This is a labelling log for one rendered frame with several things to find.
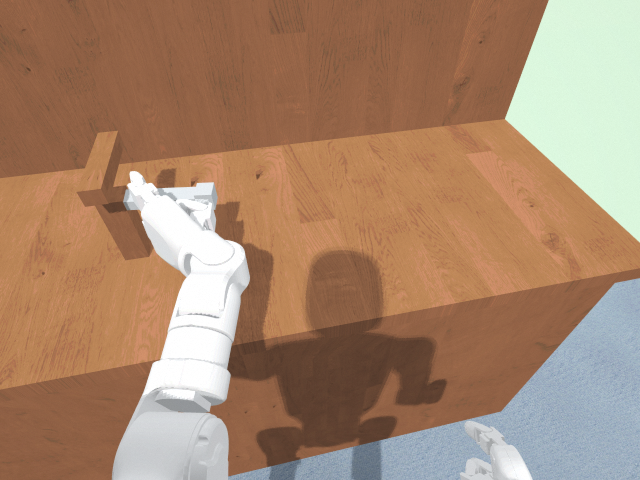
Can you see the left robot forearm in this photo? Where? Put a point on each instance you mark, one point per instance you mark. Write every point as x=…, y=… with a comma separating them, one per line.
x=192, y=374

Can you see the counter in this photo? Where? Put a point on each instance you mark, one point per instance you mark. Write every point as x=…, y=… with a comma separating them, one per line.
x=413, y=258

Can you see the tap lever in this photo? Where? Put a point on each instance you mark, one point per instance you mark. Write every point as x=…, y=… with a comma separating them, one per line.
x=203, y=193

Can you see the robot right hand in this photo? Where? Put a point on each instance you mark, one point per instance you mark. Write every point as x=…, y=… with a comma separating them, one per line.
x=506, y=462

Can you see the robot left upper arm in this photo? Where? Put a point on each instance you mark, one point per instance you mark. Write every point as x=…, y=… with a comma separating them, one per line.
x=174, y=446

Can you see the robot left hand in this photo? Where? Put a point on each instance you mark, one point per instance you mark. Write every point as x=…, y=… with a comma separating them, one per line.
x=168, y=223

